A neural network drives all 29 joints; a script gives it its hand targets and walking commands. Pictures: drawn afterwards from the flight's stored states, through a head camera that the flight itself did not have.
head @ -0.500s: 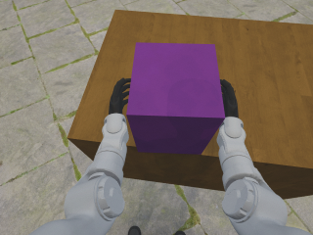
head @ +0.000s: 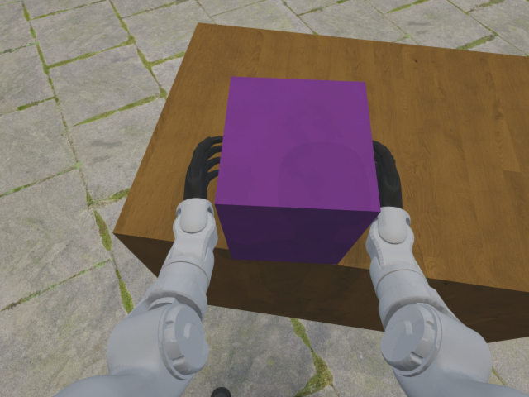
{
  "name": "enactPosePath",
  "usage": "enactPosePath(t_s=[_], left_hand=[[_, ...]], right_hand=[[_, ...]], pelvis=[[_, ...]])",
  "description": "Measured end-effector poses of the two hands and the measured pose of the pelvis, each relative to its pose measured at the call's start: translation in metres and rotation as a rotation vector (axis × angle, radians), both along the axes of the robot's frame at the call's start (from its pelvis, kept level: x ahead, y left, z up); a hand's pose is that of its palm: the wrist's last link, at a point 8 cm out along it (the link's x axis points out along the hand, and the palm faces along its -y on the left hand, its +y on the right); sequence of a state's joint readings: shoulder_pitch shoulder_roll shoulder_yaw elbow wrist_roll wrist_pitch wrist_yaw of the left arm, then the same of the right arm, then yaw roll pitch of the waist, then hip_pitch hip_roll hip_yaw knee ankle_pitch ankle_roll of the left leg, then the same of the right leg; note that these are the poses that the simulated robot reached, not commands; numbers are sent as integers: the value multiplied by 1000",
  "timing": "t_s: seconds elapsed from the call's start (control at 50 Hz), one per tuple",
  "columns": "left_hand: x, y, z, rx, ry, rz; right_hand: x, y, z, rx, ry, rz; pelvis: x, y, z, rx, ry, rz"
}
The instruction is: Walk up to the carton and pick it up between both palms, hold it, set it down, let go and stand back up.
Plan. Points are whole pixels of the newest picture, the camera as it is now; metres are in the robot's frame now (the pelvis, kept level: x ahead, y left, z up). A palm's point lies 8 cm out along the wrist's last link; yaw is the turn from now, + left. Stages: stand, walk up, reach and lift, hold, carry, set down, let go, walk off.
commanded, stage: reach and lift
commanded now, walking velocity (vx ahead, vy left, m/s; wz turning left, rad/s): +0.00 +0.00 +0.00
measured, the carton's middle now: (290, 181) +0.45 -0.01 -0.01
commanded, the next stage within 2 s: none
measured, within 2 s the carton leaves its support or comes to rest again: leaves its support in 0.90 s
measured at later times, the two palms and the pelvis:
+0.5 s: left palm (197, 194) +0.40 +0.14 +0.01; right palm (385, 201) +0.40 -0.15 +0.02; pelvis -0.01 +0.00 +0.00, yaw -1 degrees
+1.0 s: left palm (173, 200) +0.38 +0.17 +0.03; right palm (371, 198) +0.39 -0.12 +0.05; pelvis +0.00 +0.01 +0.00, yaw +1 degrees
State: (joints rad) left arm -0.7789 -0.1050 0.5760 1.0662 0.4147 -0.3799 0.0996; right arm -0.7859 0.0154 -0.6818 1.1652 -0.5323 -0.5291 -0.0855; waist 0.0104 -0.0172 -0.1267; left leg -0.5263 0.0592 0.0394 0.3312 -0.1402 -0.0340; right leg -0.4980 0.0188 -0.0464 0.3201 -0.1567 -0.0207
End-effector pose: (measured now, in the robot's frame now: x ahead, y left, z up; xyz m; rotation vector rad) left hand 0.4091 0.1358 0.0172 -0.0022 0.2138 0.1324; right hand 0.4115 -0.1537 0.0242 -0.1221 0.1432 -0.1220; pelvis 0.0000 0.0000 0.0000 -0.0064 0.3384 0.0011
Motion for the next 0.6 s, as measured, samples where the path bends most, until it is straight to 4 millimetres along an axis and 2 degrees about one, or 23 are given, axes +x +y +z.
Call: enactPosePath(t_s=[0.32,0.6], left_hand=[[-10,1,-2,-17,3,-2],[-6,2,-4,-32,40,-1]], right_hand=[[-12,1,-1,17,8,-3],[-7,1,-2,7,46,7]], pelvis=[[-12,1,-1,-4,15,-4],[-4,4,-3,-9,28,-7]])
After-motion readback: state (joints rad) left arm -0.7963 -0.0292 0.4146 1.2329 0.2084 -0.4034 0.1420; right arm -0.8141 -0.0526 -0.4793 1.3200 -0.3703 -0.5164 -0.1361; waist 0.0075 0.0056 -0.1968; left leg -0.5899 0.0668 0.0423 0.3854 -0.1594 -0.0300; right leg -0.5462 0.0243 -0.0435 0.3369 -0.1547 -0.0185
